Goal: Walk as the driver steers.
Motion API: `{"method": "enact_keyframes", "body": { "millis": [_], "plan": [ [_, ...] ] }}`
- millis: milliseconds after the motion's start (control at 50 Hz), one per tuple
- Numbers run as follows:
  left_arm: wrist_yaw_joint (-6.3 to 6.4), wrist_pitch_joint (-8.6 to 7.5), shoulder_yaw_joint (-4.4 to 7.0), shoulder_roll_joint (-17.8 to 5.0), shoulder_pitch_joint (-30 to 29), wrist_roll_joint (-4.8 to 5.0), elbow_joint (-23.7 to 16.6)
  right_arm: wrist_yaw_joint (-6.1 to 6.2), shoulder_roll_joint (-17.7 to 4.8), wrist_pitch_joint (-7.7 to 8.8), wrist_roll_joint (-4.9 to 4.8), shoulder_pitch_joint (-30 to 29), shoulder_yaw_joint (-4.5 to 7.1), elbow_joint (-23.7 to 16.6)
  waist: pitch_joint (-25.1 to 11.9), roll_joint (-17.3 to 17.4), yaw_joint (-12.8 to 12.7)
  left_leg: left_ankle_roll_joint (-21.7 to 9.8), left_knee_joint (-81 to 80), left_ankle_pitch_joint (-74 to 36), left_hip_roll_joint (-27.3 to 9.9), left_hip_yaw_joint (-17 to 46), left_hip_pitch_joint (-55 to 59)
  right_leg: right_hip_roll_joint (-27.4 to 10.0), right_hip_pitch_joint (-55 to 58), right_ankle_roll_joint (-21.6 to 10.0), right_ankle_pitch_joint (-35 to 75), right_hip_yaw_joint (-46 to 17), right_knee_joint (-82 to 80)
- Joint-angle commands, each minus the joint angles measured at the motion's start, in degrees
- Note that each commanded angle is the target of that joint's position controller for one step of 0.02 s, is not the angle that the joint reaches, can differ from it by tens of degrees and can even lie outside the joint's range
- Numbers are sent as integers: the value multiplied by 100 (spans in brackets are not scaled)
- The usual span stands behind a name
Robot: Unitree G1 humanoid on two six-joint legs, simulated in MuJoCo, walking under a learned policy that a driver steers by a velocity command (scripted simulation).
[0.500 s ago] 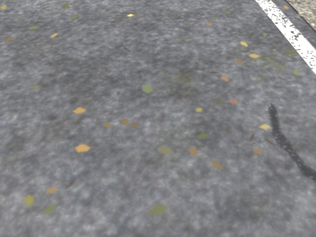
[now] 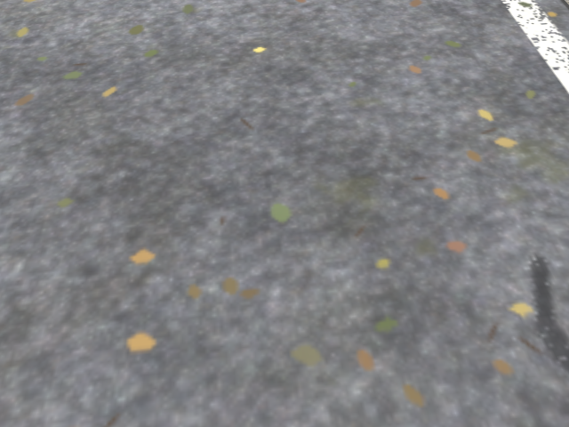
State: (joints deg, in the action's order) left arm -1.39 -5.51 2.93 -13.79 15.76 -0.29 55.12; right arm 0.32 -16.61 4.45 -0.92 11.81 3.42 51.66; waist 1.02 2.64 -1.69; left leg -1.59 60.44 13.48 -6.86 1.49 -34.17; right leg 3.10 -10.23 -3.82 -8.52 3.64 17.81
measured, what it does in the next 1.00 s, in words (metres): walks ahead: left foot, then right foot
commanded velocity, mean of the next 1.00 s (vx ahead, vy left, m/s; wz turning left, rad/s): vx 0.50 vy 0.00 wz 0.00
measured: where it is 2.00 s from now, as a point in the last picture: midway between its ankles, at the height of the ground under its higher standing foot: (307, 221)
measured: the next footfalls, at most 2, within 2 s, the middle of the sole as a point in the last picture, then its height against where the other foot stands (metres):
left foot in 0.32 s outside the picture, level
right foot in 0.86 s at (353, 356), level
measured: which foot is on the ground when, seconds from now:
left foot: up 0.00-0.30, down 0.32-0.88, up 0.90-1.00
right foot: down 0.00-0.32, up 0.34-0.84, down 0.86-1.00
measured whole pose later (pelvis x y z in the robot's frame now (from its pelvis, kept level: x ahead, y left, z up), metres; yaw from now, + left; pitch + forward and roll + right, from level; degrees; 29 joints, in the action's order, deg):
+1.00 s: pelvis +0.58 +0.00 -0.01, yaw +0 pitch +1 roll +0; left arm -1.5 -5.1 3.5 -14.3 9.7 -0.1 52.6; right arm 0.1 -15.7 5.2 -1.5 15.4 3.3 56.1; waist 1.9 1.7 0.0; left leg -2.6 66.0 20.6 -3.4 1.1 -24.4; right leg 1.7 -17.9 -3.5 -8.4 3.3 25.2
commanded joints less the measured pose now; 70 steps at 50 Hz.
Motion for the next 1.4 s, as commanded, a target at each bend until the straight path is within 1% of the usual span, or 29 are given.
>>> {"method": "enact_keyframes", "body": {
  "millis": [20,100,200,260,300,320,340,360,380,420,460,540,640,740,800,840,860,880,900,920,940,980,1020,1120,1180,1260,1340,1380,1400],
  "plan": [
    [86,-99,166,-874,-117,12,-249,22,-264,-14,64,-50,75,-317,79,-529,176,153,-722,-812,-233,145,-560,-1551,160,-964,1108,-1155,-1166],
    [164,-53,154,-916,217,69,-124,-61,-89,50,38,-905,0,-530,240,-562,-76,153,-2268,-1982,34,-151,-202,-1266,171,-741,1102,-623,-1263],
    [200,81,196,-980,731,132,157,-215,-147,99,-19,-1606,-37,-794,430,-536,-230,-25,-3024,-1810,166,-77,-431,-1673,1218,-691,1215,-682,-935],
    [232,182,256,-1091,625,133,162,-284,-365,134,-20,-1377,32,-798,201,-656,40,-241,-3170,-1122,348,-183,53,-1842,1691,-542,2342,-698,-366],
    [233,256,228,-1030,449,101,100,-241,-735,128,-3,-53,245,-401,-622,-664,728,-498,-3257,-1066,690,-479,1962,-1461,1388,-319,3765,-401,1207],
    [239,263,131,-837,538,11,-27,-187,-1117,113,65,982,361,-167,-1448,-145,1039,-826,-3034,-1150,-183,510,3775,-1120,201,-144,2395,-180,2910],
    [153,126,-106,-8,1300,5,-46,-200,-1541,86,73,1370,449,-15,-2191,1391,645,-1842,-3679,19,-1500,3353,5770,38,-2196,259,-1416,-243,5024],
    [118,-30,-2,-532,969,136,22,-202,-972,85,12,1310,288,-39,-2196,977,847,-1771,-4267,705,-1492,4028,5775,-94,-2903,186,-2445,-1050,5778],
    [100,-135,102,-917,375,295,-178,-177,-750,112,13,792,214,-129,-1296,721,795,-1485,-4362,523,-1313,3164,5046,-405,-3321,78,-2056,-1010,5904],
    [176,-156,138,-881,-153,210,-278,-181,-458,155,112,49,126,-259,-457,-3,473,-1253,-4645,-658,-913,1939,3442,-915,-2937,79,-1170,-782,5259],
    [191,-12,152,-656,62,144,-226,-211,-283,189,170,-74,71,-216,-355,153,174,-1182,-4954,-1095,-683,1420,2761,-1107,-2329,101,-851,-819,4820],
    [216,138,142,-496,-372,69,-406,-122,-584,206,115,210,144,-37,-17,16,148,-1284,-5378,-1405,-648,901,2484,-1212,-2697,311,-177,-704,3787],
    [137,79,89,-367,-1341,74,-678,-11,-651,142,52,585,145,150,190,44,416,-990,-5479,-1445,-307,214,2539,-972,-2532,386,1381,-445,2022],
    [1,32,41,-412,-2095,139,-955,7,-699,33,0,1088,172,452,396,45,630,-952,-5192,-1494,-633,218,3404,-816,-2673,268,1245,-412,1281],
    [-78,-18,95,-606,-1954,151,-1007,42,-808,-62,-15,1027,227,498,257,164,403,-813,-4704,-2350,-859,277,3897,-689,-2335,49,595,-359,1070],
    [-54,-27,289,-936,-771,125,-659,51,-766,-121,-16,804,207,440,-451,193,-239,-601,-3365,-3950,-535,-21,3704,-343,-632,-199,518,-50,902],
    [-3,-21,425,-1294,320,67,-376,56,-577,-128,50,809,117,330,-1241,-125,-619,-416,-1878,-3184,-223,-247,2745,-915,1098,-507,605,-679,1137],
    [25,25,563,-1870,968,24,-233,-10,87,-11,112,1442,-89,239,-2040,-1506,-419,42,407,-407,795,-448,338,-2352,3312,-1458,-200,-3288,794],
    [9,39,411,-1398,992,79,-222,-45,-134,136,20,1297,-57,319,-2306,-1574,-515,-3,1276,1967,946,374,-485,-2591,3468,-1605,-934,-4564,-17],
    [17,20,307,-1099,455,106,-311,-77,-612,234,-154,750,75,164,-1394,-1260,-450,-128,1594,1683,570,463,-1011,-2378,2744,-1279,-1142,-3751,-117],
    [23,11,245,-902,-32,78,-442,-60,-643,268,-184,397,81,86,-865,-896,-297,-184,1384,1122,242,302,-948,-2143,1886,-1077,-866,-2981,-253],
    [-8,-28,137,-573,-560,-24,-505,10,-523,175,-55,296,143,106,-278,-716,76,-146,656,421,-133,252,-328,-1727,517,-866,-112,-2048,-652],
    [-22,-56,137,-593,-534,-22,-437,22,-242,35,-15,468,117,159,-205,-771,243,-74,326,199,-202,203,53,-1603,26,-901,255,-1664,-924],
    [129,-56,195,-868,-66,15,-224,21,-197,-11,71,-357,124,-137,83,-571,129,154,-1202,-1184,-197,122,-497,-1488,137,-897,943,-1058,-1179],
    [173,-34,190,-898,206,64,-119,-45,-80,28,39,-974,64,-292,207,-588,-62,155,-2226,-1936,12,-89,-229,-1322,175,-749,903,-710,-1230],
    [193,52,213,-940,664,114,119,-159,-89,59,-15,-1601,7,-506,399,-553,-254,78,-2865,-1885,144,-113,-346,-1571,874,-734,901,-695,-1038],
    [234,181,287,-1063,648,135,190,-267,-322,122,-33,-1506,57,-595,254,-680,-8,-195,-3161,-1076,304,-165,33,-1869,1552,-567,1947,-757,-420],
    [237,244,260,-1005,443,126,127,-236,-679,129,-6,-251,261,-221,-510,-688,654,-446,-3294,-1005,663,-477,1845,-1504,1311,-348,3517,-446,1031],
    [241,253,168,-816,492,49,7,-188,-1060,123,63,815,389,40,-1330,-256,998,-767,-3069,-1114,-71,345,3621,-1174,248,-161,2477,-206,2643]
  ]
}}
